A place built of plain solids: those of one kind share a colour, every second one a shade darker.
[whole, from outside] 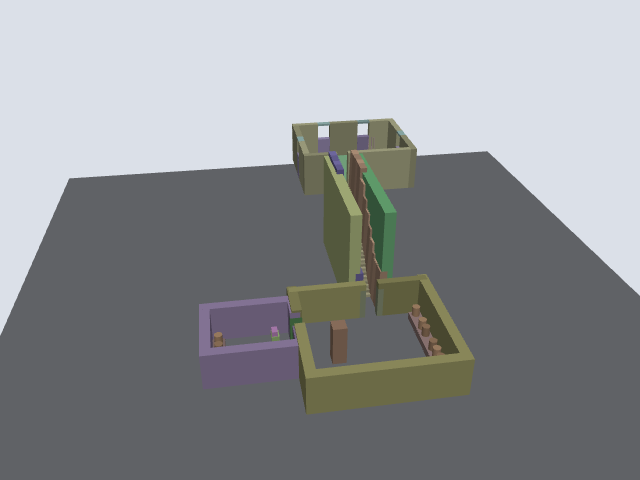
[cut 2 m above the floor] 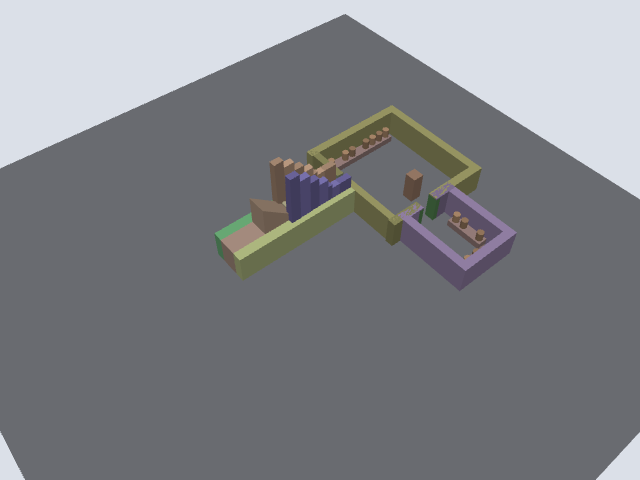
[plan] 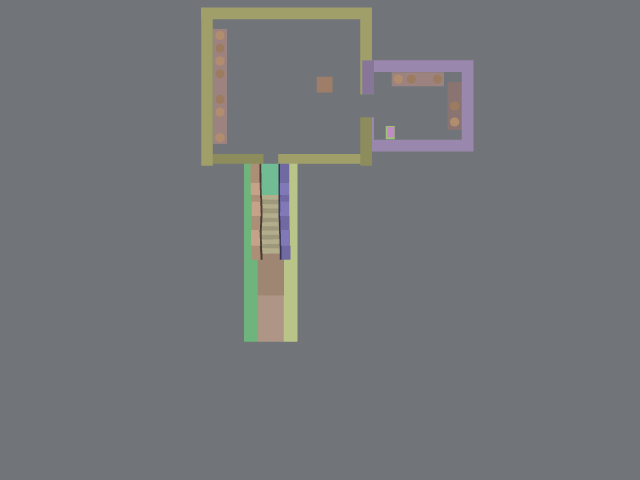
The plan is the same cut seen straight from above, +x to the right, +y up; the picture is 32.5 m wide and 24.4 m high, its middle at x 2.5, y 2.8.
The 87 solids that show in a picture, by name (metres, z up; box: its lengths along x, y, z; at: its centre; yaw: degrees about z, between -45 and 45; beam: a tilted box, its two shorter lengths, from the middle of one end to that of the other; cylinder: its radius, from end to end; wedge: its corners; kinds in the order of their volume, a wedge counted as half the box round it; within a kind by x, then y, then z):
{
 "wall_chamber_1": {"box": [0.6, 8.05, 2.72], "at": [-3.24, 10.6, 1.06]},
 "wall_chamber_2": {"box": [3.07, 0.5, 2.72], "at": [-1.91, 6.92, 1.06]},
 "wall_chamber_3": {"box": [8.69, 0.6, 2.72], "at": [0.8, 14.32, 1.06]},
 "wall_chamber_4": {"box": [4.67, 0.5, 2.72], "at": [2.71, 6.92, 1.06]},
 "wall_chamber_5": {"box": [0.6, 2.46, 2.72], "at": [4.85, 7.81, 1.06]},
 "wall_chamber_6": {"box": [0.6, 4.44, 2.72], "at": [4.85, 12.41, 1.06]},
 "mass_rock_left_1": {"box": [0.7, 9.04, 7.23], "at": [-1.01, 2.15, 3.32]},
 "mass_rock_right_1": {"box": [0.7, 9.04, 7.23], "at": [1.01, 2.15, 3.32]},
 "wall_yard_1": {"box": [0.45, 2.85, 3.0], "at": [-5.12, -7.59, 5.5]},
 "wall_yard_2": {"box": [0.45, 2.85, 3.0], "at": [-5.12, -3.79, 5.5]},
 "wall_yard_3": {"box": [1.99, 0.45, 3.0], "at": [-4.35, -8.78, 5.5]},
 "wall_yard_4": {"box": [4.97, 0.45, 3.0], "at": [-2.86, -2.59, 5.5]},
 "wall_yard_5": {"box": [2.21, 0.45, 3.0], "at": [-1.3, -8.78, 5.5]},
 "wall_yard_6": {"box": [2.36, 0.45, 3.0], "at": [1.56, -2.59, 5.5]},
 "wall_yard_7": {"box": [1.99, 0.45, 3.0], "at": [1.75, -8.78, 5.5]},
 "wall_yard_8": {"box": [0.45, 2.85, 3.0], "at": [2.51, -7.59, 5.5]},
 "wall_yard_9": {"box": [0.45, 2.85, 3.0], "at": [2.51, -3.79, 5.5]},
 "wall_side_chamber_1": {"box": [0.6, 1.75, 2.57], "at": [4.95, 8.17, 0.98]},
 "wall_side_chamber_2": {"box": [0.6, 1.75, 2.57], "at": [4.95, 11.06, 0.98]},
 "wall_side_chamber_3": {"box": [5.66, 0.6, 2.57], "at": [7.48, 7.59, 0.98]},
 "wall_side_chamber_4": {"box": [5.66, 0.6, 2.57], "at": [7.48, 11.63, 0.98]},
 "wall_side_chamber_5": {"box": [0.6, 4.64, 2.57], "at": [10.01, 9.61, 0.98]},
 "fill_under_steps_1": {"wedge": [[-0.67, -0.02, -0.3], [-0.67, -0.02, 4.08], [-0.67, 5.32, -0.3], [-0.67, 5.32, -0.24], [0.67, -0.02, -0.3], [0.67, -0.02, 4.08], [0.67, 5.32, -0.3], [0.67, 5.32, -0.24]]},
 "mass_under_head_1": {"box": [1.34, 2.36, 4.3], "at": [0.0, -1.19, 1.85]},
 "floor_yard_1": {"box": [7.18, 5.74, 0.3], "at": [-1.3, -5.69, 4.15]},
 "rock_left_1": {"wedge": [[-1.03, 5.7, -0.5], [-1.03, 5.7, 2.93], [-1.03, 6.67, -0.5], [-1.03, 6.67, 2.93], [-0.58, 6.67, 2.93], [-0.57, 5.7, 2.93], [-0.47, 6.67, -0.5], [-0.46, 5.7, -0.5]]},
 "rock_left_2": {"wedge": [[-1.02, 5.09, -0.5], [-1.02, 5.09, 2.93], [-1.02, 5.7, -0.5], [-1.02, 5.7, 2.93], [-0.57, 5.7, 2.93], [-0.55, 5.09, 2.93], [-0.46, 5.7, -0.5], [-0.44, 5.09, -0.5]]},
 "rock_left_3": {"wedge": [[-1.0, 2.51, 1.01], [-1.0, 2.51, 5.11], [-1.0, 3.31, 1.01], [-1.0, 3.31, 5.11], [-0.57, 3.31, 5.11], [-0.54, 2.51, 5.11], [-0.44, 3.31, 1.01], [-0.41, 2.51, 1.01]]},
 "rock_left_4": {"wedge": [[-0.99, 3.31, 0.41], [-0.99, 3.31, 4.44], [-0.99, 4.02, 0.41], [-0.99, 4.02, 4.44], [-0.55, 3.31, 4.44], [-0.53, 4.02, 4.44], [-0.42, 3.31, 0.41], [-0.4, 4.02, 0.41]]},
 "rock_left_5": {"wedge": [[-0.99, 4.75, -0.5], [-0.99, 4.75, 3.22], [-0.99, 5.09, -0.5], [-0.99, 5.09, 3.22], [-0.56, 5.09, 3.22], [-0.52, 4.75, 3.22], [-0.44, 5.09, -0.5], [-0.4, 4.75, -0.5]]},
 "rock_left_6": {"wedge": [[-0.98, -2.37, 3.8], [-0.98, -2.37, 7.23], [-0.98, -1.6, 3.8], [-0.98, -1.6, 7.23], [-0.53, -2.37, 7.23], [-0.51, -1.6, 7.23], [-0.42, -2.37, 3.8], [-0.4, -1.6, 3.8]]},
 "rock_left_7": {"wedge": [[-0.98, -1.6, 3.8], [-0.98, -1.6, 7.23], [-0.98, -0.62, 3.8], [-0.98, -0.62, 7.23], [-0.53, -0.62, 7.23], [-0.51, -1.6, 7.23], [-0.42, -0.62, 3.8], [-0.4, -1.6, 3.8]]},
 "rock_left_8": {"wedge": [[-0.98, -0.62, 3.8], [-0.98, -0.62, 7.23], [-0.98, 0.0, 3.8], [-0.98, 0.0, 7.23], [-0.53, -0.62, 7.23], [-0.51, 0.0, 7.23], [-0.42, -0.62, 3.8], [-0.41, 0.0, 3.8]]},
 "rock_left_9": {"wedge": [[-0.98, 1.8, 1.68], [-0.98, 1.8, 5.71], [-0.98, 2.51, 1.68], [-0.98, 2.51, 5.71], [-0.56, 2.51, 5.71], [-0.51, 1.8, 5.71], [-0.43, 2.51, 1.68], [-0.39, 1.8, 1.68]]},
 "rock_left_10": {"wedge": [[-0.97, 4.02, -0.21], [-0.97, 4.02, 3.84], [-0.97, 4.75, -0.21], [-0.97, 4.75, 3.84], [-0.54, 4.75, 3.84], [-0.51, 4.02, 3.84], [-0.41, 4.75, -0.21], [-0.38, 4.02, -0.21]]},
 "rock_left_11": {"wedge": [[-0.96, 0.0, 3.08], [-0.96, 0.0, 7.23], [-0.96, 0.86, 3.08], [-0.96, 0.86, 7.23], [-0.51, 0.0, 7.23], [-0.51, 0.86, 7.23], [-0.38, 0.0, 3.08], [-0.37, 0.86, 3.08]]},
 "rock_left_12": {"wedge": [[-0.96, 0.86, 2.28], [-0.96, 0.86, 6.51], [-0.96, 1.8, 2.28], [-0.96, 1.8, 6.51], [-0.54, 1.8, 6.51], [-0.48, 0.86, 6.51], [-0.4, 1.8, 2.28], [-0.35, 0.86, 2.28]]},
 "rock_right_1": {"wedge": [[0.36, 4.02, -0.21], [0.38, 4.75, -0.21], [0.47, 4.02, 3.84], [0.48, 4.75, 3.84], [0.94, 4.02, -0.21], [0.94, 4.02, 3.84], [0.94, 4.75, -0.21], [0.94, 4.75, 3.84]]},
 "rock_right_2": {"wedge": [[0.37, 4.75, -0.5], [0.38, 5.09, -0.5], [0.47, 4.75, 3.22], [0.48, 5.09, 3.22], [0.94, 4.75, -0.5], [0.94, 4.75, 3.22], [0.94, 5.09, -0.5], [0.94, 5.09, 3.22]]},
 "rock_right_3": {"wedge": [[0.38, 3.31, 0.41], [0.38, 4.02, 0.41], [0.48, 4.02, 4.44], [0.49, 3.31, 4.44], [0.95, 3.31, 0.41], [0.95, 3.31, 4.44], [0.95, 4.02, 0.41], [0.95, 4.02, 4.44]]},
 "rock_right_4": {"wedge": [[0.38, 5.09, -0.5], [0.38, 5.7, -0.5], [0.47, 5.09, 2.93], [0.47, 5.7, 2.93], [0.94, 5.09, -0.5], [0.94, 5.09, 2.93], [0.94, 5.7, -0.5], [0.94, 5.7, 2.93]]},
 "rock_right_5": {"wedge": [[0.38, 5.7, -0.5], [0.38, 6.67, -0.5], [0.47, 5.7, 2.93], [0.47, 6.67, 2.93], [0.94, 5.7, -0.5], [0.94, 5.7, 2.93], [0.94, 6.67, -0.5], [0.94, 6.67, 2.93]]},
 "rock_right_6": {"wedge": [[0.4, 3.31, 1.01], [0.41, 2.51, 1.01], [0.51, 3.31, 5.11], [0.52, 2.51, 5.11], [0.98, 2.51, 1.01], [0.98, 2.51, 5.11], [0.98, 3.31, 1.01], [0.98, 3.31, 5.11]]},
 "rock_right_7": {"wedge": [[0.43, 1.8, 1.68], [0.43, 2.51, 1.68], [0.54, 1.8, 5.71], [0.54, 2.51, 5.71], [1.0, 1.8, 1.68], [1.0, 1.8, 5.71], [1.0, 2.51, 1.68], [1.0, 2.51, 5.71]]},
 "rock_right_8": {"wedge": [[0.46, 0.0, 3.08], [0.47, 0.86, 3.08], [0.57, 0.0, 7.23], [0.58, 0.86, 7.23], [1.04, 0.0, 3.08], [1.04, 0.0, 7.23], [1.04, 0.86, 3.08], [1.04, 0.86, 7.23]]},
 "rock_right_9": {"wedge": [[0.47, -1.6, 3.8], [0.48, -0.62, 3.8], [0.57, -1.6, 7.23], [0.57, -0.62, 7.23], [1.04, -1.6, 3.8], [1.04, -1.6, 7.23], [1.04, -0.62, 3.8], [1.04, -0.62, 7.23]]},
 "bench_1": {"box": [0.72, 5.85, 0.51], "at": [-2.58, 10.6, 0.2]},
 "bench_2": {"box": [2.66, 0.72, 0.54], "at": [7.48, 10.97, 0.22]},
 "bench_3": {"box": [0.72, 2.44, 0.53], "at": [9.35, 9.61, 0.21]},
 "wall_yard_under_light_1": {"box": [0.95, 0.45, 1.75], "at": [-2.88, -8.78, 4.88]},
 "wall_yard_under_light_2": {"box": [0.95, 0.45, 1.75], "at": [0.28, -8.78, 4.88]},
 "wall_yard_under_light_3": {"box": [0.45, 0.95, 1.75], "at": [2.51, -5.69, 4.88]},
 "pillar_1": {"box": [0.81, 0.81, 2.47], "at": [2.74, 10.7, 1.19]},
 "floor_lower_1": {"box": [1.7, 1.95, 0.4], "at": [0.0, 5.7, -0.2]},
 "cask_1": {"cylinder": 0.23, "from": [-2.58, 8.0, 0.46], "to": [-2.58, 8.0, 1.08]},
 "cask_2": {"cylinder": 0.23, "from": [-2.58, 9.3, 0.46], "to": [-2.58, 9.3, 1.08]},
 "cask_3": {"cylinder": 0.23, "from": [-2.58, 9.95, 0.46], "to": [-2.58, 9.95, 1.08]},
 "cask_4": {"cylinder": 0.23, "from": [-2.58, 11.25, 0.46], "to": [-2.58, 11.25, 1.08]},
 "cask_5": {"cylinder": 0.23, "from": [-2.58, 11.9, 0.46], "to": [-2.58, 11.9, 1.08]},
 "cask_6": {"cylinder": 0.23, "from": [-2.58, 12.55, 0.46], "to": [-2.58, 12.55, 1.08]},
 "cask_7": {"cylinder": 0.23, "from": [-2.58, 13.2, 0.46], "to": [-2.58, 13.2, 1.08]},
 "cask_8": {"cylinder": 0.23, "from": [6.48, 10.97, 0.49], "to": [6.48, 10.97, 1.11]},
 "cask_9": {"cylinder": 0.23, "from": [7.14, 10.97, 0.49], "to": [7.14, 10.97, 1.11]},
 "cask_10": {"cylinder": 0.23, "from": [8.47, 10.97, 0.49], "to": [8.47, 10.97, 1.11]},
 "cask_11": {"cylinder": 0.23, "from": [9.35, 8.8, 0.48], "to": [9.35, 8.8, 1.1]},
 "cask_12": {"cylinder": 0.23, "from": [9.35, 9.61, 0.48], "to": [9.35, 9.61, 1.1]},
 "tread_1": {"wedge": [[-0.67, 2.1, 1.97], [-0.67, 2.1, 2.46], [-0.67, 2.38, 1.97], [-0.67, 2.38, 2.45], [0.67, 2.12, 1.97], [0.67, 2.12, 2.45], [0.67, 2.37, 1.97], [0.67, 2.37, 2.44]]},
 "tread_2": {"wedge": [[-0.67, 2.34, 1.78], [-0.67, 2.34, 2.29], [-0.67, 2.58, 1.78], [-0.67, 2.58, 2.28], [0.67, 2.33, 1.78], [0.67, 2.33, 2.26], [0.67, 2.61, 1.78], [0.67, 2.61, 2.24]]},
 "tread_3": {"wedge": [[-0.67, 2.54, 1.59], [-0.67, 2.54, 2.1], [-0.67, 2.83, 1.59], [-0.67, 2.83, 2.08], [0.67, 2.57, 1.59], [0.67, 2.57, 2.07], [0.67, 2.84, 1.59], [0.67, 2.84, 2.06]]},
 "tread_4": {"wedge": [[-0.67, 2.78, 1.42], [-0.67, 2.78, 1.9], [-0.67, 3.06, 1.42], [-0.67, 3.06, 1.9], [0.67, 2.79, 1.42], [0.67, 2.79, 1.89], [0.67, 3.06, 1.42], [0.67, 3.06, 1.88]]},
 "tread_5": {"wedge": [[-0.67, 3.02, 1.24], [-0.67, 3.02, 1.71], [-0.67, 3.28, 1.24], [-0.67, 3.28, 1.71], [0.67, 3.02, 1.24], [0.67, 3.02, 1.72], [0.67, 3.28, 1.24], [0.67, 3.28, 1.71]]},
 "tread_6": {"wedge": [[-0.67, 3.24, 1.05], [-0.67, 3.24, 1.55], [-0.67, 3.5, 1.05], [-0.67, 3.5, 1.53], [0.67, 3.23, 1.05], [0.67, 3.23, 1.54], [0.67, 3.49, 1.05], [0.67, 3.49, 1.53]]},
 "tread_7": {"wedge": [[-0.67, 3.46, 0.86], [-0.67, 3.46, 1.35], [-0.67, 3.71, 0.86], [-0.67, 3.71, 1.34], [0.67, 3.45, 0.86], [0.67, 3.45, 1.36], [0.67, 3.71, 0.86], [0.67, 3.71, 1.35]]},
 "tread_8": {"wedge": [[-0.67, 3.67, 0.68], [-0.67, 3.67, 1.17], [-0.67, 3.94, 0.68], [-0.67, 3.94, 1.15], [0.67, 3.68, 0.68], [0.67, 3.68, 1.17], [0.67, 3.91, 0.68], [0.67, 3.91, 1.16]]},
 "tread_9": {"wedge": [[-0.67, 3.9, 0.49], [-0.67, 3.9, 0.98], [-0.67, 4.16, 0.49], [-0.67, 4.16, 0.97], [0.67, 3.88, 0.49], [0.67, 3.88, 0.99], [0.67, 4.15, 0.49], [0.67, 4.15, 0.98]]},
 "tread_10": {"wedge": [[-0.67, 4.12, 0.3], [-0.67, 4.12, 0.79], [-0.67, 4.41, 0.3], [-0.67, 4.41, 0.78], [0.67, 4.11, 0.3], [0.67, 4.11, 0.79], [0.67, 4.4, 0.3], [0.67, 4.4, 0.78]]},
 "tread_11": {"wedge": [[-0.67, 4.37, 0.1], [-0.67, 4.37, 0.6], [-0.67, 4.63, 0.1], [-0.67, 4.63, 0.58], [0.67, 4.36, 0.1], [0.67, 4.36, 0.61], [0.67, 4.61, 0.1], [0.67, 4.61, 0.6]]},
 "tread_12": {"wedge": [[-0.67, 4.59, -0.1], [-0.67, 4.59, 0.41], [-0.67, 4.86, -0.1], [-0.67, 4.86, 0.4], [0.67, 4.57, -0.1], [0.67, 4.57, 0.4], [0.67, 4.84, -0.1], [0.67, 4.84, 0.4]]},
 "tread_13": {"wedge": [[-0.67, 4.82, -0.3], [-0.67, 4.82, 0.2], [-0.67, 5.09, -0.3], [-0.67, 5.09, 0.19], [0.67, 4.8, -0.3], [0.67, 4.8, 0.2], [0.67, 5.1, -0.3], [0.67, 5.1, 0.19]]},
 "jamb_side_mouth_1": {"box": [0.7, 0.35, 1.95], "at": [4.9, 8.86, 0.93]},
 "jamb_side_mouth_2": {"box": [0.7, 0.35, 1.95], "at": [4.9, 10.36, 0.93]},
 "jamb_chamber_mouth_1": {"box": [0.35, 0.5, 2.05], "at": [-0.55, 6.92, 0.98]},
 "jamb_chamber_mouth_2": {"box": [0.35, 0.5, 2.05], "at": [0.55, 6.92, 0.98]},
 "wall_yard_over_light_1": {"box": [0.95, 0.45, 0.15], "at": [-2.88, -8.78, 6.92]},
 "wall_yard_over_light_2": {"box": [0.95, 0.45, 0.15], "at": [0.28, -8.78, 6.92]},
 "crate_side_chamber_1": {"box": [0.47, 0.67, 0.38], "at": [6.07, 8.26, 0.14]},
 "crate_upper_side_chamber_1": {"box": [0.35, 0.53, 0.33], "at": [6.1, 8.28, 0.49]}
}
